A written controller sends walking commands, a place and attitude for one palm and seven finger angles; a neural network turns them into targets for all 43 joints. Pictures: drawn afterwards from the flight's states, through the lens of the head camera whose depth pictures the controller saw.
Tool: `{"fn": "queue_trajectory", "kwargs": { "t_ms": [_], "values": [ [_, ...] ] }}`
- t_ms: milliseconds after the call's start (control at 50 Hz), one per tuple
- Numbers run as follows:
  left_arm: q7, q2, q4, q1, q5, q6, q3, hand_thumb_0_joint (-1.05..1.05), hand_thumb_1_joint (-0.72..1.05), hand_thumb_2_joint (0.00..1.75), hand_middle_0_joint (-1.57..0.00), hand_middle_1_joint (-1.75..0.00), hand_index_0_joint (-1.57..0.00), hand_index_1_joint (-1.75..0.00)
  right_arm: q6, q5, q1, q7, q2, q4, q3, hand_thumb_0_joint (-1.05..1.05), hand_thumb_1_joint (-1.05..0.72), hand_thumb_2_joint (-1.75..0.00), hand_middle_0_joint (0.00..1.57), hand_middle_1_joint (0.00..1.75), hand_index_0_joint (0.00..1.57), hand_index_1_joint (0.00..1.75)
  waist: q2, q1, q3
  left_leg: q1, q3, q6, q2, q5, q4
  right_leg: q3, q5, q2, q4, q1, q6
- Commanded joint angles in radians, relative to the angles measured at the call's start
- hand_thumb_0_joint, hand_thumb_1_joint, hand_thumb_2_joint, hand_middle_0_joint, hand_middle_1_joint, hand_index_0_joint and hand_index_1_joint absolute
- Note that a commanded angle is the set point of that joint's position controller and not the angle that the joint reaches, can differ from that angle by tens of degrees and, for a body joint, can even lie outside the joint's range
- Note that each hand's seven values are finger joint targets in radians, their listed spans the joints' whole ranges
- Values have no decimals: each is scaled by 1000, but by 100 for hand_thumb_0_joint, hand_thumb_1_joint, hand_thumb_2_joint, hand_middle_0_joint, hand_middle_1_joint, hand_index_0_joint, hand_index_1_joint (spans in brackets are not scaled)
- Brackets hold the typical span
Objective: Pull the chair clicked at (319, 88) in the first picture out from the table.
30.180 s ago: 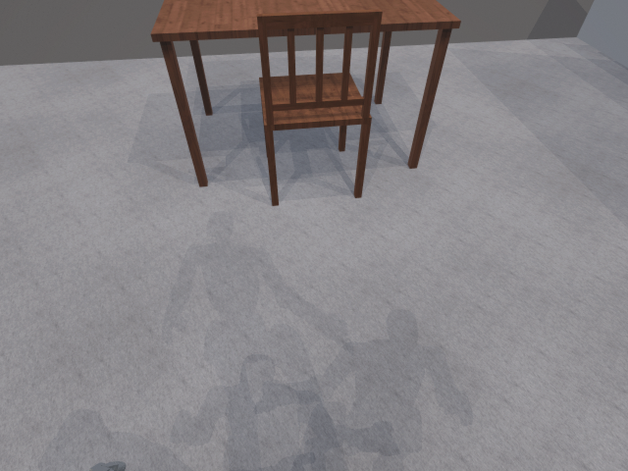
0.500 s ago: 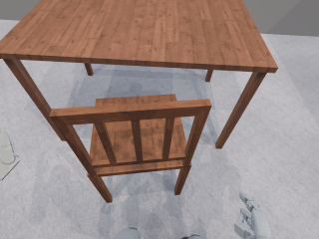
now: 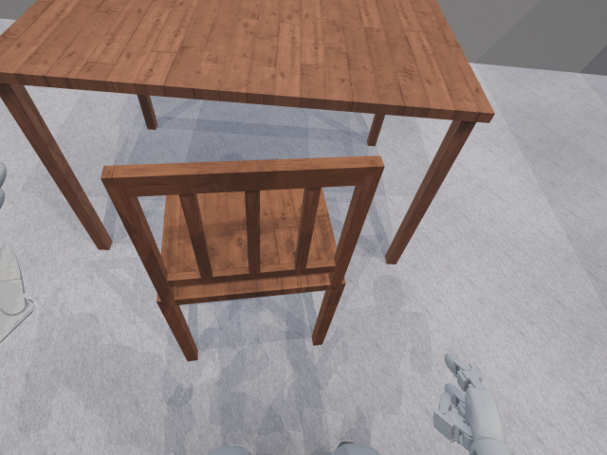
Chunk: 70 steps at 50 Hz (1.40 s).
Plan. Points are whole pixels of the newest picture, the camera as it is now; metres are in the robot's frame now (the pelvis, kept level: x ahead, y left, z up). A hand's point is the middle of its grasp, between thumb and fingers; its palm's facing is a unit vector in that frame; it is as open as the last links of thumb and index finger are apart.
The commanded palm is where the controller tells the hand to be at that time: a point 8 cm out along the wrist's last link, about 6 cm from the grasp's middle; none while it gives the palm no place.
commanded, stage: stop stepping back and stand still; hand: left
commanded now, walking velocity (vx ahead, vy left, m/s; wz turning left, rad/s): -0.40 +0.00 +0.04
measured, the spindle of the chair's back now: (253, 233) +0.49 +0.12 -0.11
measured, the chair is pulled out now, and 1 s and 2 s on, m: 0.18 0.18 0.18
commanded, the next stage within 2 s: let the arm hang, fingers relaxed in 1.52 s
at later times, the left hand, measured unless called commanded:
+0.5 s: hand out of the picture +0.07 +0.27 +0.17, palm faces +0.47 -0.76 -0.44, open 7.4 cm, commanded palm +0.02 +0.31 +0.19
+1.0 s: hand out of the picture +0.06 +0.30 +0.16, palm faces +0.46 -0.80 -0.39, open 7.4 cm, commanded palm +0.00 +0.33 +0.19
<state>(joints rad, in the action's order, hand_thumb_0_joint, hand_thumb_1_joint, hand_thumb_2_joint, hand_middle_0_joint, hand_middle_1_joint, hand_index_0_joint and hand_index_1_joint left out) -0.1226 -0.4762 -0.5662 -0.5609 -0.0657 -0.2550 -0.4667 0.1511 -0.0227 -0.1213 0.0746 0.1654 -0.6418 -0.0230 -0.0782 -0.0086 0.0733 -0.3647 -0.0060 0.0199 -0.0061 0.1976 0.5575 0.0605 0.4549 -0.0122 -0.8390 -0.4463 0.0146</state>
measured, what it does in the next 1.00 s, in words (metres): walks backwards: left foot, then right foot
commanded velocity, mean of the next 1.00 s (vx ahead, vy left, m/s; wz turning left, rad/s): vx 0.14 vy -0.01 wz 0.00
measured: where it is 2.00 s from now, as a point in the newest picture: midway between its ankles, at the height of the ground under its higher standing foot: outside the picture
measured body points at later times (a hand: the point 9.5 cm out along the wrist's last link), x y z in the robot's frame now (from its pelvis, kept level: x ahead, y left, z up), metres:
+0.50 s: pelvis -0.10 +0.00 +0.00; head -0.14 +0.01 +0.45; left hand +0.04 +0.31 +0.20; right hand +0.02 -0.25 -0.08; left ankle -0.06 +0.10 -0.73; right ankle -0.08 -0.12 -0.72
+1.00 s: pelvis -0.13 +0.03 +0.00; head -0.15 +0.05 +0.45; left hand +0.03 +0.34 +0.18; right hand +0.03 -0.20 -0.08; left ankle -0.09 +0.11 -0.73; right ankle -0.10 -0.10 -0.73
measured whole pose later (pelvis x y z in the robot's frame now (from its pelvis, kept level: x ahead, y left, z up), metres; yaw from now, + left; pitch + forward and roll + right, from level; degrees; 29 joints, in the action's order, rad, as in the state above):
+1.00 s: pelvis -0.13 +0.03 +0.00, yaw +2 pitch -3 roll -3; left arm -0.12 -0.40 -0.48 -0.50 -0.04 -0.14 -0.39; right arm 0.12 0.00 -0.25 0.04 0.19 -0.67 0.03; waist 0.01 -0.02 0.00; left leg -0.30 -0.03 0.04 0.01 0.34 0.65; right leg -0.07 0.25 -0.03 -0.53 -0.22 -0.02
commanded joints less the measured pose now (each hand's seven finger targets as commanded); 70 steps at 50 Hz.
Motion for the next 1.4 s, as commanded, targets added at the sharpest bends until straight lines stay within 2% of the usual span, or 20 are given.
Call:
{"fn": "queue_trajectory", "kwargs": {
  "t_ms": [0, 100, 140, 160, 260, 320, 360, 460, 520, 560, 600, 640, 700, 800, 900, 960, 1020, 1120, 1200, 1380],
  "values": [
    [-27, -162, -317, 22, -1, -58, -134, 0, 90, 90, -20, -30, -20, -30, 87, -4, 11, -13, 152, 126, -37, 0, -90, -90, 20, 30, 20, 30, 327, -23, -245, 176, 221, 118, 301, -619, -162, -9, -12, 19, 65, 101, -17],
    [-14, -149, -177, -98, -2, -1, -127, 0, 90, 90, -20, -30, -20, -30, 53, 22, -10, -20, 179, 169, -39, 0, -90, -90, 20, 30, 20, 30, 157, -4, -138, -65, 95, 15, 117, 374, -60, -40, -152, 63, 500, 270, -42],
    [-25, -163, -153, 31, -11, 26, -118, 0, 90, 90, -20, -30, -20, -30, 35, 34, -17, -9, 151, 162, -38, 0, -90, -90, 20, 30, 20, 30, -153, 16, -120, -24, 3, -45, -12, 294, 418, 338, 169, 352, 712, 11, -184],
    [-28, -118, -105, 53, -10, 51, -86, 0, 90, 90, -20, -30, -20, -30, 25, 37, -44, -7, 154, 131, -42, 0, -90, -90, 20, 30, 20, 30, -211, 31, -132, 21, 36, -42, 4, 229, 529, 302, 164, 363, 699, -27, -197],
    [-61, -126, -98, 89, 31, 50, -59, 0, 90, 90, -20, -30, -20, -30, 15, 29, -1, 21, 161, 143, -12, 0, -90, -90, 20, 30, 20, 30, -6, 41, -94, 151, -19, 15, 14, 270, -10, 53, 149, 224, 553, 15, -76],
    [-56, -137, -190, 64, 47, 27, -48, 0, 90, 90, -20, -30, -20, -30, 41, 32, -58, 12, 196, 158, -23, 0, -90, -90, 20, 30, 20, 30, 275, 15, -127, 102, 148, 93, 148, 321, -277, -95, 3, 35, 251, 132, -13],
    [-50, -155, -221, 112, 62, 24, -68, 0, 90, 90, -20, -30, -20, -30, 41, 35, 11, 5, 182, 166, -20, 0, -90, -90, 20, 30, 20, 30, 482, 21, -56, -203, 351, 149, 256, 739, -469, -127, 20, -29, -76, 202, 5],
    [-26, -119, -45, 57, 49, 22, -53, 0, 90, 90, -20, -30, -20, -30, 34, 35, -43, -17, 185, 127, -26, 0, -90, -90, 20, 30, 20, 30, 89, -4, -41, -161, 109, 46, 95, 415, -77, -72, -49, 23, 484, 347, -56],
    [-13, -118, -37, 158, 21, 21, -45, 0, 90, 90, -20, -30, -20, -30, 20, 44, -70, -19, 170, 125, -36, 0, -90, -90, 20, 30, 20, 30, -160, 24, -90, -82, 0, -1, -6, 252, 476, 341, 172, 338, 697, 125, -212],
    [-16, -95, -36, 174, 24, 37, -19, 0, 90, 90, -20, -30, -20, -30, 12, 46, -68, -13, 168, 113, -35, 0, -90, -90, 20, 30, 20, 30, -138, 46, -20, 122, 36, 20, 69, 259, 302, 224, 261, 306, 651, -110, -189],
    [-27, -88, -78, 197, 34, 35, -10, 0, 90, 90, -20, -30, -20, -30, 17, 31, -32, 6, 168, 125, -11, 0, -90, -90, 20, 30, 20, 30, 90, 54, 0, 218, 23, 36, 64, 283, -63, 45, 211, 167, 414, -122, -116],
    [-45, -136, -217, 254, 51, 6, -38, 0, 90, 90, -20, -30, -20, -30, 34, 22, -23, 6, 184, 154, -6, 0, -90, -90, 20, 30, 20, 30, 484, 37, -42, 191, 434, 149, 301, 457, -389, -100, 63, -43, -114, -126, -25],
    [-29, -162, -153, 183, 41, 36, -73, 0, 90, 90, -20, -30, -20, -30, 47, 32, 9, -24, 143, 143, -5, 0, -90, -90, 20, 30, 20, 30, 230, 10, -65, -42, 357, 148, 287, 497, -402, -39, -15, 12, -200, 59, -17],
    [-15, -118, -90, 93, 50, 56, -34, 0, 90, 90, -20, -30, -20, -30, 35, 22, -10, -29, 167, 150, -1, 0, -90, -90, 20, 30, 20, 30, 276, -2, -26, -143, 109, 39, 150, 493, -273, -132, -58, -22, 395, 377, -52],
    [-14, -109, -57, 164, 19, 73, -30, 0, 90, 90, -20, -30, -20, -30, 22, 33, -49, -17, 156, 126, -16, 0, -90, -90, 20, 30, 20, 30, -118, 24, -50, 72, 0, -6, 14, 207, 275, 246, 175, 249, 658, 38, -202],
    [-32, -115, -116, 172, 17, 63, -42, 0, 90, 90, -20, -30, -20, -30, 28, 32, -23, -8, 156, 133, 1, 0, -90, -90, 20, 30, 20, 30, 84, 36, -55, 162, 39, 18, 64, 152, -77, 85, -33, 182, 486, 89, -131],
    [-33, -128, -164, 138, 34, 35, -58, 0, 90, 90, -20, -30, -20, -30, 49, 26, 19, -2, 151, 152, 3, 0, -90, -90, 20, 30, 20, 30, 360, 6, -66, 116, 319, 47, 214, 328, -402, -65, -69, 3, 256, 160, -20],
    [-33, -120, -146, 52, 39, 26, -51, 0, 90, 90, -20, -30, -20, -30, 74, 20, 7, -6, 160, 150, -1, 0, -90, -90, 20, 30, 20, 30, 195, -5, -113, 186, 178, 35, 159, -115, -274, -48, -295, 38, 455, 303, -25],
    [-28, -109, -70, -20, 29, 20, -65, 0, 90, 90, -20, -30, -20, -30, 62, 24, -4, -7, 168, 157, -14, 0, -90, -90, 20, 30, 20, 30, 143, -4, -107, 137, 125, 24, 119, 43, -287, -17, -297, 54, 489, 332, -32],
    [-27, -106, -89, 51, 19, 20, -47, 0, 90, 90, -20, -30, -20, -30, 33, 32, 8, 7, 175, 164, -21, 0, -90, -90, 20, 30, 20, 30, 122, -1, -160, 255, 89, 13, 111, -213, -215, 0, -446, 72, 480, 313, -33]
  ]
}}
